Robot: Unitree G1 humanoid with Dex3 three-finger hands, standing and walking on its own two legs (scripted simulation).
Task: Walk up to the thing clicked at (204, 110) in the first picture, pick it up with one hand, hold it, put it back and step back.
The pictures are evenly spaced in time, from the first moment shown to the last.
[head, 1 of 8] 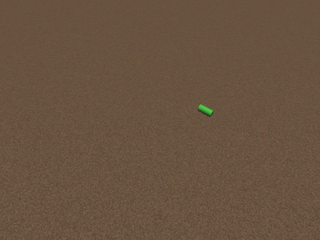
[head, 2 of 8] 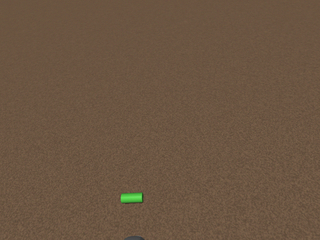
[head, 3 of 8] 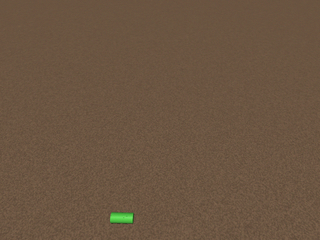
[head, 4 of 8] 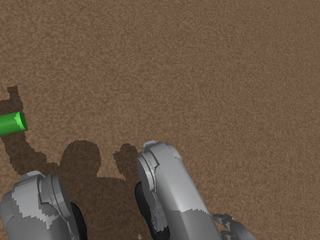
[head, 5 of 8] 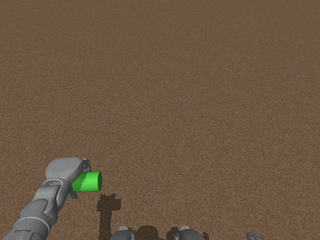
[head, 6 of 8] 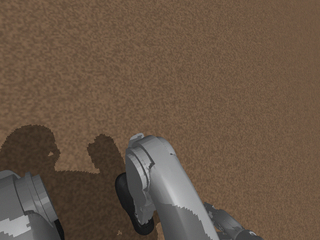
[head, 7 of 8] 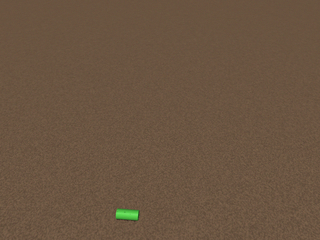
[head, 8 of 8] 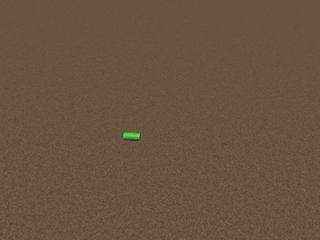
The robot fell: no
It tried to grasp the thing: yes
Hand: left
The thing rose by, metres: 0.68
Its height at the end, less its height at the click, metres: +0.00
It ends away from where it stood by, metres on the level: 0.01
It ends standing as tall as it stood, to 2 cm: yes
